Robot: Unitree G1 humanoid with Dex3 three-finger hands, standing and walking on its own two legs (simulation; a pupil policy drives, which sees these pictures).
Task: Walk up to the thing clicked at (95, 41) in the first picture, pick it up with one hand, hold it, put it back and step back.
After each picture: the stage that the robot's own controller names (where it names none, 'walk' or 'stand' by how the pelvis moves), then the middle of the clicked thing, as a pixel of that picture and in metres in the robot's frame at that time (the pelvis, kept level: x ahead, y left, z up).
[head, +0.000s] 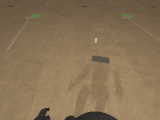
stand; (95, 40) +1.95 -0.11 -0.72
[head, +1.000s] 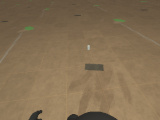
walk; (88, 47) +1.80 +0.19 -0.70
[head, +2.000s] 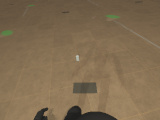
walk; (77, 58) +1.21 +0.37 -0.71
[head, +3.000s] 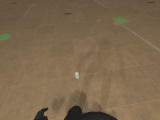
walk; (77, 75) +0.77 +0.28 -0.72
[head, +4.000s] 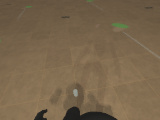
walk; (75, 92) +0.49 +0.23 -0.72
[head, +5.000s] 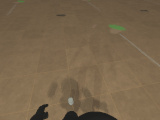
stand; (70, 101) +0.35 +0.21 -0.70
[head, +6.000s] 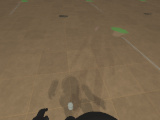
stand; (70, 106) +0.31 +0.19 -0.72
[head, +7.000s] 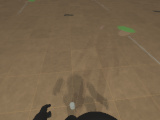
stand; (72, 105) +0.30 +0.19 -0.72
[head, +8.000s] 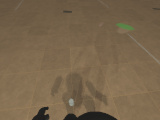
stand; (71, 102) +0.31 +0.20 -0.72
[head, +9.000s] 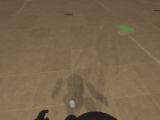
stand; (72, 103) +0.31 +0.20 -0.72
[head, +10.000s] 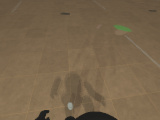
stand; (70, 106) +0.28 +0.20 -0.72
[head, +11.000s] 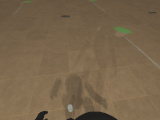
stand; (70, 108) +0.28 +0.20 -0.73
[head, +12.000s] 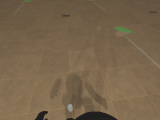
stand; (70, 107) +0.28 +0.20 -0.73
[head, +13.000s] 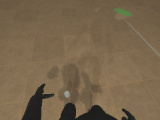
go down; (67, 94) +0.31 +0.21 -0.66
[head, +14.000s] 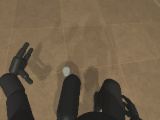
go down; (66, 71) +0.39 +0.20 -0.32
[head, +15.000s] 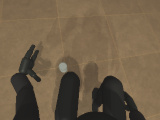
close in; (63, 67) +0.38 +0.21 -0.29
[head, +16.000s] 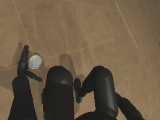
close in; (35, 62) +0.38 +0.24 -0.23
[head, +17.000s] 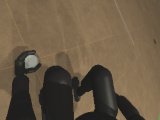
close; (31, 62) +0.37 +0.24 -0.22
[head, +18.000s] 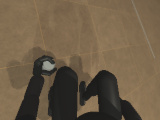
lift; (47, 65) +0.33 +0.23 -0.18
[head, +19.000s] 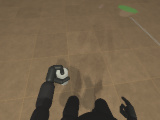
lift; (62, 76) +0.31 +0.18 +0.00
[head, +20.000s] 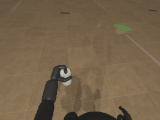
hold; (66, 76) +0.32 +0.17 +0.02
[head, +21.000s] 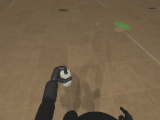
hold; (66, 78) +0.32 +0.17 -0.01
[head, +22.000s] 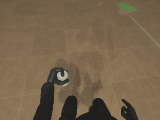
crouch; (63, 78) +0.31 +0.18 -0.06
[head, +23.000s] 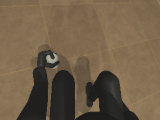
lower; (52, 61) +0.39 +0.21 -0.17
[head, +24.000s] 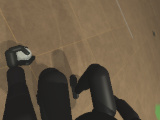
lower; (24, 56) +0.41 +0.25 -0.23
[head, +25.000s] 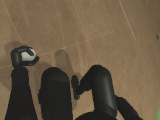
lower; (28, 57) +0.40 +0.25 -0.23
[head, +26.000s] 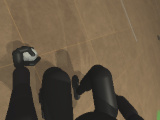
lower; (29, 56) +0.40 +0.25 -0.23
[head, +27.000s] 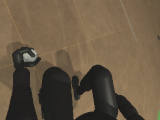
lower; (29, 57) +0.39 +0.25 -0.23
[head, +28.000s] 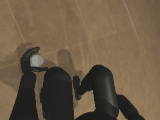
open; (35, 61) +0.37 +0.22 -0.23
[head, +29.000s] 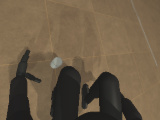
stand; (56, 63) +0.37 +0.20 -0.24
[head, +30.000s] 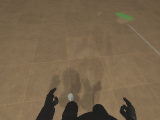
stand; (70, 97) +0.32 +0.16 -0.61
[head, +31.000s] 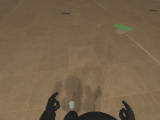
stand; (71, 104) +0.31 +0.17 -0.67
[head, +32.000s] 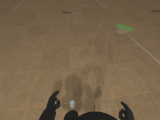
stand; (72, 104) +0.31 +0.16 -0.67
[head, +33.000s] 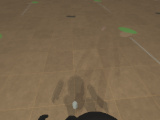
walk; (74, 105) +0.32 +0.16 -0.72
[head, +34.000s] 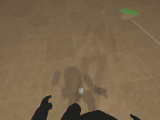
walk; (80, 91) +0.38 +0.10 -0.71
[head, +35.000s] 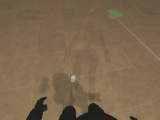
walk; (73, 78) +0.56 +0.17 -0.71
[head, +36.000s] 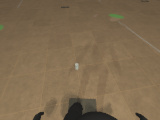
walk; (76, 66) +0.90 +0.28 -0.70
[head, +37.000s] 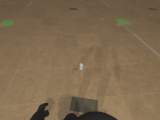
stand; (81, 66) +0.96 +0.15 -0.71
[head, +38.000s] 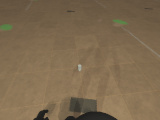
stand; (79, 67) +0.97 +0.19 -0.72
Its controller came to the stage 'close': yes
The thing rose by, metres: 0.72
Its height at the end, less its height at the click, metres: +0.00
